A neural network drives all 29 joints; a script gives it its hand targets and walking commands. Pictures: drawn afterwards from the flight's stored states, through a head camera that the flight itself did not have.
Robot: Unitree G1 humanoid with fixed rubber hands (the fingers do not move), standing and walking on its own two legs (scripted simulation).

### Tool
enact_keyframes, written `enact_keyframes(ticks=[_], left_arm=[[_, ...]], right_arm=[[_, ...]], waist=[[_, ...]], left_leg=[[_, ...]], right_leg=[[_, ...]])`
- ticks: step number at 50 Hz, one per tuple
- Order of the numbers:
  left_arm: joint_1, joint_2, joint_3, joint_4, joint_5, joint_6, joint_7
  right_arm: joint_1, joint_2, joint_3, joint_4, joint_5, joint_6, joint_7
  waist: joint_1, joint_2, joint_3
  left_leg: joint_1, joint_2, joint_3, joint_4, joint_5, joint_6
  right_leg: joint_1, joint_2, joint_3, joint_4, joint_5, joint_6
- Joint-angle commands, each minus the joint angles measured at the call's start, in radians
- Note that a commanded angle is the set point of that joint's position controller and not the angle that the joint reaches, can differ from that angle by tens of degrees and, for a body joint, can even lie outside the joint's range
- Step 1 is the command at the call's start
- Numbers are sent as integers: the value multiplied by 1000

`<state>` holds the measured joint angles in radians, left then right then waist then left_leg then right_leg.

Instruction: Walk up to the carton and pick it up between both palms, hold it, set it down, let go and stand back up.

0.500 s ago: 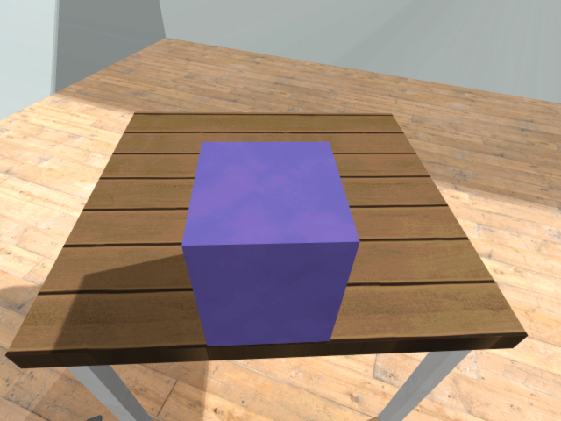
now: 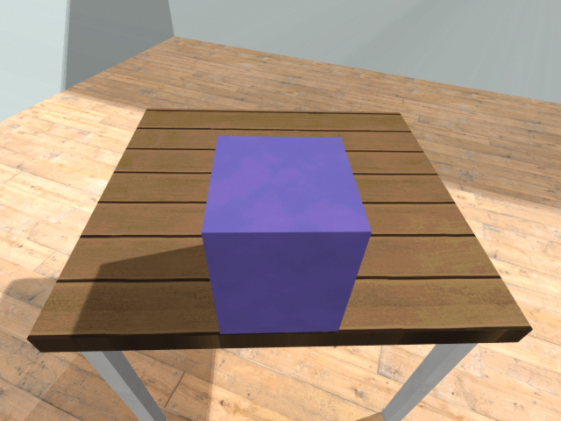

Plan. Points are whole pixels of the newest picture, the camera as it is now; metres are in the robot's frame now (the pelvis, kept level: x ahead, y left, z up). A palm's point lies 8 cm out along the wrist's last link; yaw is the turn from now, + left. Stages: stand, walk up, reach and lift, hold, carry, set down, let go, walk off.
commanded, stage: stand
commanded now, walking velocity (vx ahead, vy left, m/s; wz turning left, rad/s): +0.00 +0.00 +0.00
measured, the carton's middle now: (279, 236) +0.40 +0.00 +0.06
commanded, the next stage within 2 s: none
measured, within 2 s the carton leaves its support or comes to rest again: neither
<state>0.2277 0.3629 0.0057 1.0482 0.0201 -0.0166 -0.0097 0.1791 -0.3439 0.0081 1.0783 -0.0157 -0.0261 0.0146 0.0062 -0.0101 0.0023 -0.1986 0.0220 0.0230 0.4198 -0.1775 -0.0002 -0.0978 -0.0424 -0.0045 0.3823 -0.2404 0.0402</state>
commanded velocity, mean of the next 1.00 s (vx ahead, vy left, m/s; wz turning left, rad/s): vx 0.00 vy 0.00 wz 0.00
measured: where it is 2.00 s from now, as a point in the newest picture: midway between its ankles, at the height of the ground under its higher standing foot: outside the picture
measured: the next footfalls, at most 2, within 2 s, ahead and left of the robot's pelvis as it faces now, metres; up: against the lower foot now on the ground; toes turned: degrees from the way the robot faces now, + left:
none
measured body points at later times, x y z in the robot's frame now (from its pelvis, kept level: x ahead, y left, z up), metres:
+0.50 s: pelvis -0.01 +0.00 +0.00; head -0.02 +0.00 +0.45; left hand +0.05 +0.30 -0.13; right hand +0.07 -0.31 -0.12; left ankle +0.03 +0.12 -0.74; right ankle -0.02 -0.15 -0.74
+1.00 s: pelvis +0.00 -0.01 +0.00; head +0.00 +0.00 +0.45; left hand +0.06 +0.31 -0.13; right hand +0.08 -0.31 -0.12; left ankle +0.03 +0.12 -0.74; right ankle -0.02 -0.15 -0.74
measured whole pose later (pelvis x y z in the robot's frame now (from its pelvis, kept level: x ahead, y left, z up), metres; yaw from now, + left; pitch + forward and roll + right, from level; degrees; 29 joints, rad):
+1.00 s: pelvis +0.00 -0.01 +0.00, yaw +1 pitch -3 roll +0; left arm 0.16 0.37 0.01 1.10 0.01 -0.01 0.00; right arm 0.13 -0.36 0.01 1.12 -0.01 -0.01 0.01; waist 0.00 0.00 0.03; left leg -0.18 0.02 0.00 0.38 -0.15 -0.01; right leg -0.07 -0.04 -0.03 0.34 -0.22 0.03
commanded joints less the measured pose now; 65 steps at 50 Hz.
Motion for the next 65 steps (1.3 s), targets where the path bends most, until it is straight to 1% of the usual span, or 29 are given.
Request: enact_keyframes(ticks=[1, 4, 5, 8, 11, 12, 17, 19, 20, 21, 24, 26, 29, 30, 33, 35, 36, 39, 42, 45, 48, 54, 55, 56, 57, 58, 59, 63, 65], left_arm=[[-34, 199, 42, -47, -5, -23, 12], [-48, 198, 42, -45, -1, -19, 13], [-52, 200, 41, -42, 1, -18, 14], [-32, 189, 37, -39, -5, -20, 14], [-47, 202, 37, -33, -7, -19, 17], [-41, 205, 41, -26, -8, -19, 16], [-62, 191, 35, -22, -5, -21, 15], [-64, 191, 32, -20, -6, -19, 16], [-73, 212, 39, -24, -6, -21, 16], [-70, 203, 40, -16, -4, -21, 19], [-72, 199, 35, -13, -7, -19, 17], [-65, 199, 34, -9, -6, -17, 15], [-74, 201, 35, -6, -5, -18, 17], [-83, 205, 36, -9, -5, -15, 17], [-82, 207, 40, -10, -6, -20, 17], [-79, 207, 37, -7, -6, -17, 18], [-88, 220, 42, -6, -6, -17, 19], [-85, 207, 40, -7, -10, -19, 16], [-86, 207, 35, -7, -9, -17, 17], [-79, 212, 38, 7, -11, -15, 18], [-85, 212, 37, -1, -11, -13, 17], [-100, 203, 36, 2, -7, -14, 16], [-90, 206, 36, 2, -12, -13, 17], [-98, 208, 36, 2, -11, -13, 18], [-93, 204, 35, 5, -10, -15, 19], [-108, 211, 38, -2, -9, -14, 17], [-85, 204, 37, 4, -13, -12, 17], [-93, 204, 38, -1, -11, -14, 18], [-102, 217, 39, 3, -8, -16, 17]], right_arm=[[-44, -227, -44, -48, -3, -19, -12], [-58, -237, -51, -49, 0, -17, -13], [-56, -221, -44, -48, 2, -16, -14], [-52, -236, -47, -38, 0, -11, -15], [-56, -231, -43, -28, 6, -10, -13], [-49, -238, -42, -27, 5, -10, -11], [-74, -231, -41, -23, 2, -7, -15], [-79, -233, -39, -25, 5, -5, -14], [-73, -234, -43, -22, 6, -7, -14], [-75, -232, -38, -20, 4, -8, -15], [-70, -232, -39, -21, 9, -7, -13], [-80, -249, -40, -16, 3, -4, -14], [-84, -236, -42, -14, 7, -4, -14], [-83, -235, -40, -18, 4, -4, -14], [-76, -239, -41, -10, 5, -3, -12], [-83, -240, -44, -9, 3, -4, -15], [-80, -226, -37, -13, 4, -4, -13], [-95, -235, -40, -10, 6, -4, -15], [-95, -235, -40, -12, 8, -4, -16], [-81, -233, -37, -7, 7, -3, -18], [-74, -244, -41, -4, 10, -2, -22], [-97, -238, -41, -9, 4, -2, -16], [-94, -250, -44, -7, 5, -2, -18], [-97, -227, -38, -13, 6, -2, -16], [-93, -245, -44, -6, 5, -4, -16], [-97, -236, -43, -7, 6, -5, -19], [-84, -235, -39, -4, 4, -4, -19], [-91, -232, -37, -10, 8, 0, -19], [-102, -229, -39, -11, 6, 0, -16]], waist=[[-1, 45, 20], [-10, 46, 8], [-15, 22, 7], [-1, 19, 16], [-10, 11, 28], [-4, 40, 26], [-7, 9, 5], [-5, 41, 35], [-9, 5, 11], [-2, 27, 10], [-8, 0, 4], [1, 46, 16], [-10, 8, 36], [-13, 36, 28], [-8, 1, -4], [-7, 23, 13], [-14, -12, 5], [-4, 33, 3], [-5, -7, 4], [-8, 37, 2], [-8, -3, -4], [-9, 36, -1], [-6, 36, 2], [-11, 1, -14], [-7, 25, -4], [-9, 4, 1], [-5, 37, -3], [-6, -2, -15], [-12, 20, -21]], left_leg=[[28, 104, -120, -92, 27, 45], [26, 96, -118, -107, -9, 38], [22, 100, -128, -111, -15, 38], [24, 97, -129, -98, 27, 44], [25, 102, -132, -103, 40, 41], [19, 98, -124, -102, 22, 41], [39, 100, -130, -102, 14, 40], [24, 94, -126, -104, 13, 33], [39, 98, -131, -111, 26, 36], [40, 98, -125, -97, 51, 37], [49, 100, -125, -94, 57, 37], [33, 101, -125, -107, 30, 33], [31, 105, -139, -109, 6, 38], [30, 101, -129, -116, -8, 35], [50, 105, -133, -111, 38, 37], [37, 98, -125, -104, 32, 32], [50, 105, -131, -106, 61, 35], [55, 101, -130, -107, 90, 31], [56, 105, -128, -102, 99, 33], [61, 102, -121, -99, 113, 31], [61, 101, -126, -101, 97, 29], [66, 103, -124, -110, 93, 28], [45, 102, -126, -111, 77, 31], [68, 109, -131, -113, 107, 31], [65, 103, -129, -104, 114, 30], [68, 104, -128, -112, 110, 28], [62, 104, -125, -104, 103, 30], [73, 110, -134, -104, 144, 31], [83, 106, -118, -96, 155, 24]], right_leg=[[-80, -72, 76, -95, 18, -66], [-65, -69, 68, -94, 33, -64], [-70, -69, 68, -94, 28, -66], [-56, -74, 59, -97, 37, -63], [-72, -79, 68, -97, 39, -67], [-61, -86, 74, -105, 47, -68], [-57, -85, 66, -116, 21, -63], [-71, -87, 69, -119, 25, -63], [-64, -85, 71, -113, 31, -68], [-54, -86, 71, -117, 40, -66], [-58, -90, 69, -110, 43, -69], [-52, -88, 67, -118, 30, -65], [-73, -85, 64, -126, 13, -68], [-71, -88, 67, -121, 23, -68], [-46, -89, 62, -114, 38, -66], [-51, -92, 69, -130, 44, -64], [-46, -92, 66, -123, 48, -66], [-47, -88, 60, -121, 44, -62], [-39, -90, 63, -121, 75, -64], [-30, -97, 66, -120, 97, -62], [-29, -90, 52, -118, 85, -63], [-34, -93, 58, -125, 55, -63], [-22, -93, 61, -125, 71, -63], [-26, -97, 59, -119, 67, -66], [-32, -95, 58, -123, 73, -66], [-32, -96, 57, -118, 67, -65], [-30, -97, 61, -127, 72, -65], [-22, -96, 50, -119, 99, -65], [-30, -98, 57, -119, 105, -67]])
